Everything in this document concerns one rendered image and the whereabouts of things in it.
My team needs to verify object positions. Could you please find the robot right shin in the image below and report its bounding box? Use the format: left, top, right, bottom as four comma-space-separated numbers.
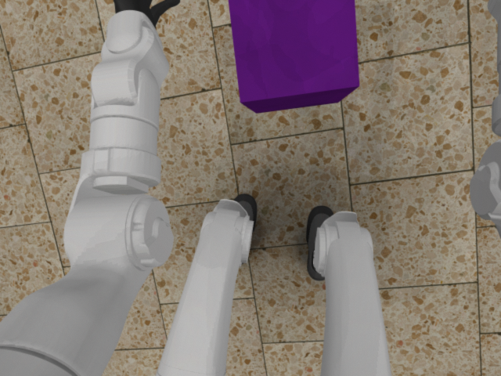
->
313, 211, 373, 273

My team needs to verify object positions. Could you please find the carton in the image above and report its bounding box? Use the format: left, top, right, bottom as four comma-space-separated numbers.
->
229, 0, 359, 114

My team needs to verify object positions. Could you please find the robot right foot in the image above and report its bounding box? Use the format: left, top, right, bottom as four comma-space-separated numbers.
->
306, 206, 333, 281

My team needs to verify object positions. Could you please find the robot left forearm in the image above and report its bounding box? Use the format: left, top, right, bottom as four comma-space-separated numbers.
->
63, 10, 169, 251

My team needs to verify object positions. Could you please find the robot right upper arm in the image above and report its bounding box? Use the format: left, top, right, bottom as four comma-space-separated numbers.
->
470, 139, 501, 238

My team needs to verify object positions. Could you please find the left robot hand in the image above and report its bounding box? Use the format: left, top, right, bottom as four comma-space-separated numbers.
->
114, 0, 180, 29

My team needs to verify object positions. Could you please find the robot left upper arm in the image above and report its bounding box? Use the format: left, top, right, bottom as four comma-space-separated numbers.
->
0, 193, 174, 376

